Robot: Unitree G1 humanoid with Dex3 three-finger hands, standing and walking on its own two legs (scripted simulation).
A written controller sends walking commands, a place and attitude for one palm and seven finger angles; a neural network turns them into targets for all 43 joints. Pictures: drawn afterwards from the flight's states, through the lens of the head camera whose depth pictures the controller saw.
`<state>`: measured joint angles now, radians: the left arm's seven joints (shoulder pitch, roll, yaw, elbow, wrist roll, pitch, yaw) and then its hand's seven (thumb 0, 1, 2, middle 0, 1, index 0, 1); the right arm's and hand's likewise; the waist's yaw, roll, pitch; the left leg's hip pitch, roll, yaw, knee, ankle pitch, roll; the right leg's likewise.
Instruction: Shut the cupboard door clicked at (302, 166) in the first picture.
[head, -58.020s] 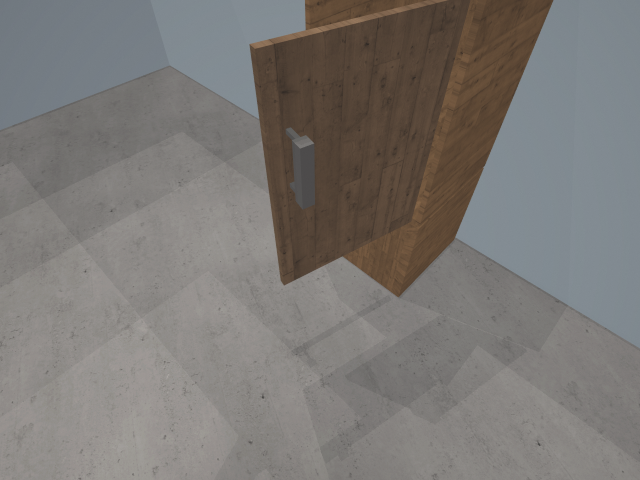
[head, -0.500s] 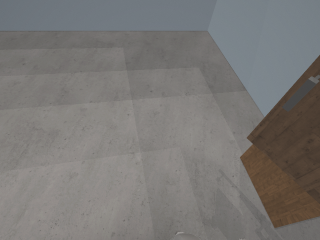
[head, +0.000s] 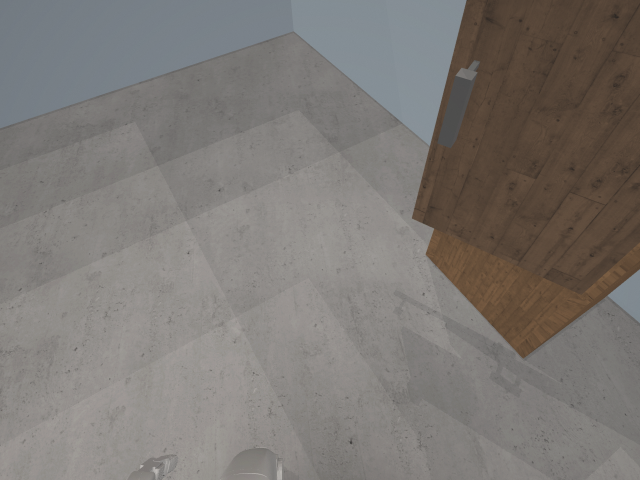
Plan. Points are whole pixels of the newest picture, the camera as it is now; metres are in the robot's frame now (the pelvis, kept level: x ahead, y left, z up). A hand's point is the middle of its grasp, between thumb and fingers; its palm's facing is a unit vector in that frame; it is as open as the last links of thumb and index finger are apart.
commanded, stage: turn to face it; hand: left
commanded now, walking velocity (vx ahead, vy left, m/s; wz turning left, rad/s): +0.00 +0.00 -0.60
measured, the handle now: (460, 104) +0.71 -0.22 +0.04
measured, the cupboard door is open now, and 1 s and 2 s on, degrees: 25 25 25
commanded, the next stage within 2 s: take the last steps up to it in 0.82 s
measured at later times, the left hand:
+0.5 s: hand (186, 449) +0.17 +0.21 -0.16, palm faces -0.27 -0.94 -0.22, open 7.4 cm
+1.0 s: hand (245, 436) +0.19 +0.13 -0.17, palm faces -0.43 -0.88 -0.17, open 7.4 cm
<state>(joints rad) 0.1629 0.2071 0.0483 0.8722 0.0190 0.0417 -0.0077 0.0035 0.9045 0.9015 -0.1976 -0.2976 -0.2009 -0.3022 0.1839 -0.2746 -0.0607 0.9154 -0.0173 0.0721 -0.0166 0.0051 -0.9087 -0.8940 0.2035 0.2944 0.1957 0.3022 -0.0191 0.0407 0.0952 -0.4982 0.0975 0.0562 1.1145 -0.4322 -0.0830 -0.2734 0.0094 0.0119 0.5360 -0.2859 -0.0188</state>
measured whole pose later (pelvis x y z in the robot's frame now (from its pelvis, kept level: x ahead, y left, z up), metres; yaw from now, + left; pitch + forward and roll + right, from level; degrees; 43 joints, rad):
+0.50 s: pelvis +0.02 +0.03 +0.01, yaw -18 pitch +1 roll -2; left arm 0.15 0.28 0.09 0.90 0.02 0.09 -0.04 0.01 0.91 0.90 -0.19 -0.30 -0.20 -0.30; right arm 0.22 -0.20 -0.01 0.88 -0.03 0.01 -0.03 0.00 -0.90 -0.89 0.21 0.30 0.20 0.30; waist 0.00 -0.01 0.10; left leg -0.22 0.13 0.20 0.51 -0.30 -0.01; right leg -0.45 -0.02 -0.03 0.99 -0.45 0.06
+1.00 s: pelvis +0.05 +0.00 +0.00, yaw -27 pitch +1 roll -1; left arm 0.20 0.19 0.04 0.94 0.02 0.04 0.00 0.00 0.90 0.90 -0.20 -0.30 -0.20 -0.30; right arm 0.22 -0.21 -0.03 0.95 -0.01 0.03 -0.02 0.00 -0.91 -0.89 0.20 0.29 0.19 0.30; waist -0.01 -0.02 0.03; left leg -0.32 0.06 0.05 0.62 -0.31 -0.07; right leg -0.25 0.03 0.02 0.52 -0.29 -0.01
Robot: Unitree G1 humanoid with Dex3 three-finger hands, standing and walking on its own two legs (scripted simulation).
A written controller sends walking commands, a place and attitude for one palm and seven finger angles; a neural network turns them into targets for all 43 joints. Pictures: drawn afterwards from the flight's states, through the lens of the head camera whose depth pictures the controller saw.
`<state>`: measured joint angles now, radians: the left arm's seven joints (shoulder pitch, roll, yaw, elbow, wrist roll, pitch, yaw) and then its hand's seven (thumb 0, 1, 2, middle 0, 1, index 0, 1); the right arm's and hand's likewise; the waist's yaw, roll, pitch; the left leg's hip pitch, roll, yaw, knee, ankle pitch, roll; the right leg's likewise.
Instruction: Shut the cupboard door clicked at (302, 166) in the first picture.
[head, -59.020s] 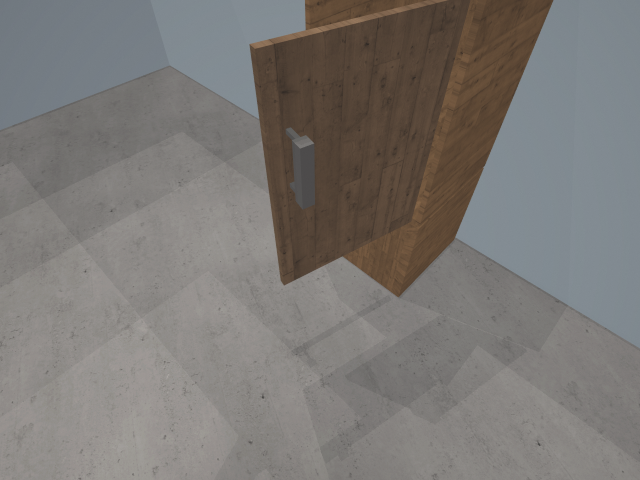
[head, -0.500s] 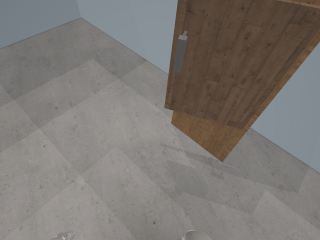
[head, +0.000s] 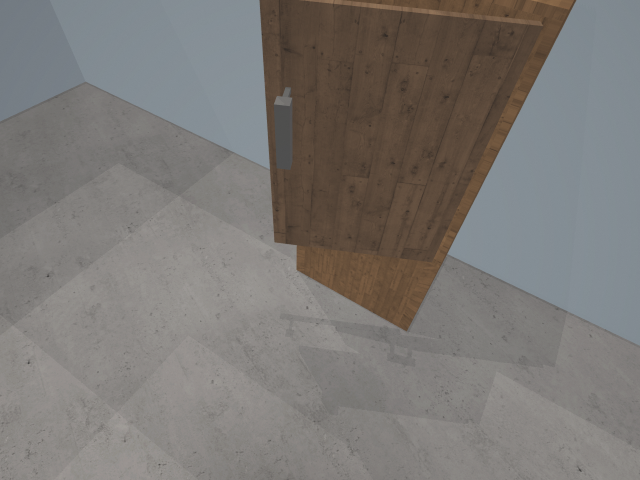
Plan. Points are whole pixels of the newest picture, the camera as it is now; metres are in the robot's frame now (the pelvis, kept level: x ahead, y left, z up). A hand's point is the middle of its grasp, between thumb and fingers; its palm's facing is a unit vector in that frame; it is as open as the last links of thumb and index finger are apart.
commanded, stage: take the last steps up to it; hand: left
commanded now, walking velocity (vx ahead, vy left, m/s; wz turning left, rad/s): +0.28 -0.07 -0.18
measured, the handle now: (286, 128) +0.69 +0.10 +0.04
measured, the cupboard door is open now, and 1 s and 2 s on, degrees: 25 25 25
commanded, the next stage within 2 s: come to a stop and stand still in 0.58 s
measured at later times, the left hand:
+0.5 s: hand (239, 443) +0.20 +0.12 -0.16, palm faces -0.11 -0.97 -0.20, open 7.4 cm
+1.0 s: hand (251, 431) +0.22 +0.11 -0.18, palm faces -0.05 -0.98 -0.17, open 7.3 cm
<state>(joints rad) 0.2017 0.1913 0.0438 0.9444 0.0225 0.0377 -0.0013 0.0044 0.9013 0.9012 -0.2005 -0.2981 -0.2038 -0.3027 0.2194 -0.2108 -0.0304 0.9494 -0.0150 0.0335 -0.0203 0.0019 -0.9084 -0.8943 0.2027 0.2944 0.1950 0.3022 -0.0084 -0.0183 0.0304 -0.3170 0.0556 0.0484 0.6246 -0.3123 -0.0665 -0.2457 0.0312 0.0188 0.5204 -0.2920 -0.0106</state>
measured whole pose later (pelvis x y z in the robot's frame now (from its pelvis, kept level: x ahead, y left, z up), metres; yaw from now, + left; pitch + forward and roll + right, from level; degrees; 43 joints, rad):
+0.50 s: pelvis +0.10 -0.05 +0.00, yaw -5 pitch +0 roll -1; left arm 0.18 0.17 0.04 1.01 0.02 -0.03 -0.02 0.00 0.91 0.90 -0.19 -0.30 -0.20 -0.30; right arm 0.40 -0.19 -0.04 1.10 -0.02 0.02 -0.01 0.00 -0.91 -0.89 0.20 0.29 0.20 0.30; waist -0.05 0.04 0.06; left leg -0.26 0.10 0.07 0.92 -0.51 -0.01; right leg -0.29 -0.01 -0.10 0.56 -0.26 -0.04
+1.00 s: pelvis +0.20 -0.06 +0.00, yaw -5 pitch +1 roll +0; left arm 0.24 0.16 0.02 1.07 0.01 0.04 0.03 0.01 0.92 0.90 -0.20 -0.30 -0.20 -0.30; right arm 0.12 -0.13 -0.01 1.01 -0.01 0.01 -0.05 0.00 -0.91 -0.89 0.21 0.29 0.20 0.30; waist 0.02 -0.03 0.09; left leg -0.28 0.03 0.14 0.48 -0.23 0.04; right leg -0.18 -0.02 -0.06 0.58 -0.38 0.00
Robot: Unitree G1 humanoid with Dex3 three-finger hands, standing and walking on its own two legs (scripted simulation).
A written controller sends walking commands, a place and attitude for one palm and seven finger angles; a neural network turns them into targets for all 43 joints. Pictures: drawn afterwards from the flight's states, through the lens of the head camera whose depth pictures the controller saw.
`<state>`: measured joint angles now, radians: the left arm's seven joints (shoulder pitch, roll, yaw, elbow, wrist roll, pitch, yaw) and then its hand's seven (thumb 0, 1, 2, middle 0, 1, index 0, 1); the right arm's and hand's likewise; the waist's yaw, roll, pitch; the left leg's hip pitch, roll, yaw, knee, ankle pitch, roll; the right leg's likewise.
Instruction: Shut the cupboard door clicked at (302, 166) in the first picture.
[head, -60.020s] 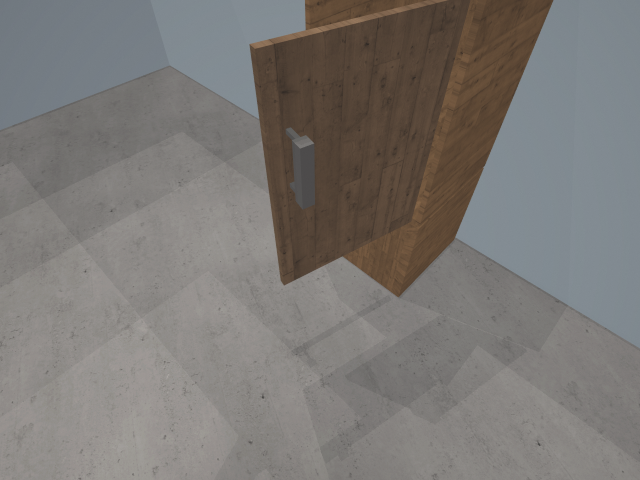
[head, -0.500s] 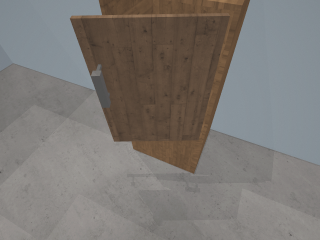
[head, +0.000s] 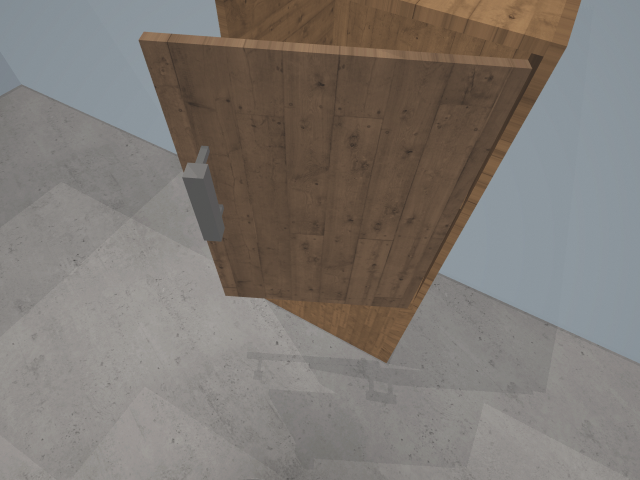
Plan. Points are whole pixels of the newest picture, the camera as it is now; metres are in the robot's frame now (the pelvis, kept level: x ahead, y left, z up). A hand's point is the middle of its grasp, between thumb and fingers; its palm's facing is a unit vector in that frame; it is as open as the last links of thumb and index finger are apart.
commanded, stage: come to a stop and stand still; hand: left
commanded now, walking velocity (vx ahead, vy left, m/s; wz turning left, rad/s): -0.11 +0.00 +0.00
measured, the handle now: (209, 194) +0.47 +0.20 +0.04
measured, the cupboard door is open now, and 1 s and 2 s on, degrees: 25 25 25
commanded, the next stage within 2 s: look again from close up in 1.14 s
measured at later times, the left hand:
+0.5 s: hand out of the picture +0.02 +0.16 -0.18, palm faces +0.03 -0.98 -0.19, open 7.3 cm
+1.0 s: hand out of the picture -0.01 +0.27 -0.15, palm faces -0.02 -0.94 -0.33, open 7.4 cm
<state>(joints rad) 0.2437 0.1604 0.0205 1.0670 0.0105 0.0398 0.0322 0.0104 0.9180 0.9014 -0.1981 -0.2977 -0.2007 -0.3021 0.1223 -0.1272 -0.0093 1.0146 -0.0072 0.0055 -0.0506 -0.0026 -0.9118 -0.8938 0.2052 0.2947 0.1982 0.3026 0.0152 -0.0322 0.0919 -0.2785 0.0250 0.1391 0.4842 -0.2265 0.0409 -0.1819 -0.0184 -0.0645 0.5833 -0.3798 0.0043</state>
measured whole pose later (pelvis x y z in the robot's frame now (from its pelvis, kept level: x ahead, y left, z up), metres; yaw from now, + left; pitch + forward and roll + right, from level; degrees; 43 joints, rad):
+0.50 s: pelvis -0.03 -0.02 +0.00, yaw +1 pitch -2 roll +0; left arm 0.20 0.19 0.01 1.04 0.01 0.01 0.03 0.00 0.92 0.90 -0.20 -0.30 -0.20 -0.30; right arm 0.21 -0.20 -0.02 1.07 -0.01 0.03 -0.02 0.00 -0.91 -0.89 0.20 0.29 0.19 0.30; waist 0.00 -0.03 0.06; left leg -0.17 0.02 0.03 0.48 -0.28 -0.01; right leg -0.17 -0.01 -0.04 0.50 -0.31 -0.01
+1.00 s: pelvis -0.07 +0.03 +0.00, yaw -1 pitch -2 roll +0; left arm 0.21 0.31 0.01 1.00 0.02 0.01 0.01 0.00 0.91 0.90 -0.20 -0.30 -0.20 -0.30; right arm 0.18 -0.28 -0.02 1.00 -0.02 -0.01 0.00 0.00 -0.90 -0.89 0.21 0.30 0.20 0.30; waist 0.01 0.01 0.03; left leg -0.21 -0.05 0.08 0.47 -0.22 0.07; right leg -0.22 -0.07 0.01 0.48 -0.22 0.04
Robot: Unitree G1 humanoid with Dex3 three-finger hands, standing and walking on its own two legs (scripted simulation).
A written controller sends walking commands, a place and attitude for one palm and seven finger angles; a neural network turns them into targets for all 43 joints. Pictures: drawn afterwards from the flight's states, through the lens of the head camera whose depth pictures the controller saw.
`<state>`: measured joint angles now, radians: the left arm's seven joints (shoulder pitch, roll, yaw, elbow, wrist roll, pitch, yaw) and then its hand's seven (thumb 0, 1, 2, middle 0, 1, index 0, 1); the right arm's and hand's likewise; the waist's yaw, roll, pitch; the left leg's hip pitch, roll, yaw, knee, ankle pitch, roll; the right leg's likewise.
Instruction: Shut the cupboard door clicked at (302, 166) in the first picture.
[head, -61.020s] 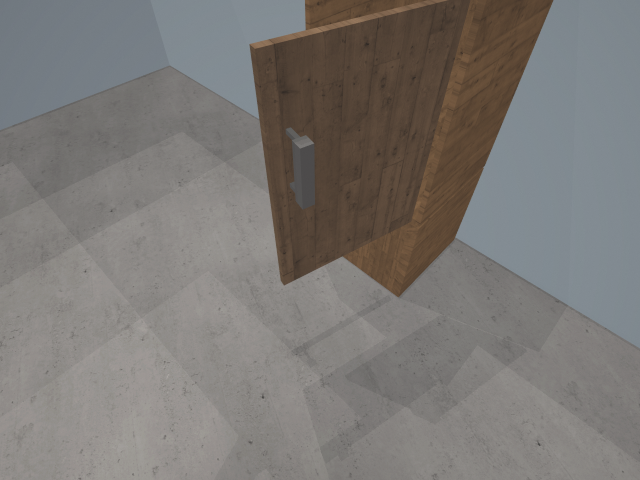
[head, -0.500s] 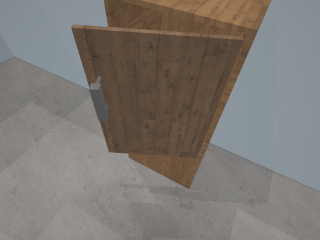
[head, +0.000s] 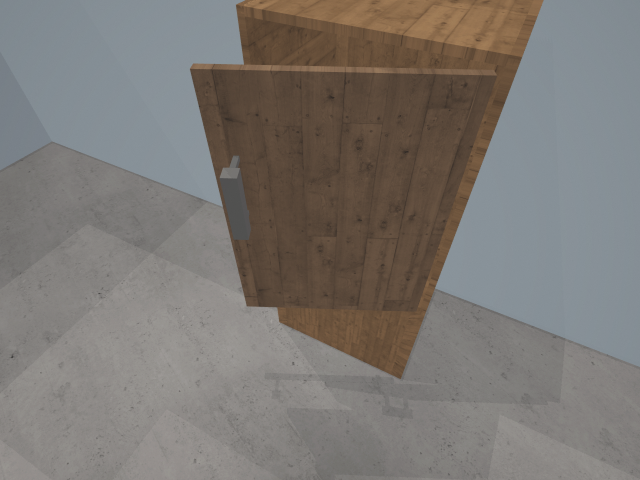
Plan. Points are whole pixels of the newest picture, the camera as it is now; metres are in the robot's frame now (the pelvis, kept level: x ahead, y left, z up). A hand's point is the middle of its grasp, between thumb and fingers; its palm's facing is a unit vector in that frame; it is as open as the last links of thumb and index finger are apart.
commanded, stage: come to a stop and stand still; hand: left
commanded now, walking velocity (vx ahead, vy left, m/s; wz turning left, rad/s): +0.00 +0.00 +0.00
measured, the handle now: (238, 197) +0.54 +0.18 +0.04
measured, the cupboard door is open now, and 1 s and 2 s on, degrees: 25 25 25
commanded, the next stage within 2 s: look again from close up in 0.14 s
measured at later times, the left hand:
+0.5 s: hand out of the picture +0.05 +0.20 -0.16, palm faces -0.04 -0.96 -0.29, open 7.4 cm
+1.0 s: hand out of the picture +0.07 +0.16 -0.16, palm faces -0.01 -0.97 -0.24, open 7.4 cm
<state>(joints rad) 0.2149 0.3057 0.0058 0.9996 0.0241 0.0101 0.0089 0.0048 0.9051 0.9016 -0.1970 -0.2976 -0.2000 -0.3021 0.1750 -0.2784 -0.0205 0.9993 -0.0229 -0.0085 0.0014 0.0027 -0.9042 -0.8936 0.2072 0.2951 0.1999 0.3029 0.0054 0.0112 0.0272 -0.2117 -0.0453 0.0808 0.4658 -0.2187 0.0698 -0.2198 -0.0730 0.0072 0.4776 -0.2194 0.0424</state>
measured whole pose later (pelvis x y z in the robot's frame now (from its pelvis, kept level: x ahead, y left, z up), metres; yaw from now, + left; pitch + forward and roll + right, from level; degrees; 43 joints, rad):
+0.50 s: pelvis +0.01 -0.03 +0.01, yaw +0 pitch -2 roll +0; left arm 0.19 0.28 -0.02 1.09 0.02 -0.01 0.00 0.01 0.90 0.90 -0.20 -0.30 -0.20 -0.30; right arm 0.15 -0.29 -0.01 1.11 -0.01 -0.01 0.00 0.00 -0.91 -0.89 0.21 0.29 0.20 0.30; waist -0.01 0.00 0.05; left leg -0.18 -0.01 0.06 0.39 -0.18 0.03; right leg -0.19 -0.04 -0.02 0.40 -0.19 0.02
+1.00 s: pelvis +0.03 -0.04 +0.01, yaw +0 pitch -2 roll +0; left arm 0.21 0.23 -0.01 1.10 0.02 0.00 0.01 0.00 0.90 0.90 -0.20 -0.30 -0.20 -0.30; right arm 0.19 -0.24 0.00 1.15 -0.02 0.01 0.00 0.00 -0.91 -0.89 0.20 0.29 0.20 0.30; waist 0.00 0.00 0.00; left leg -0.15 0.02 0.05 0.41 -0.23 0.00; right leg -0.14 -0.01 -0.02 0.40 -0.23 0.00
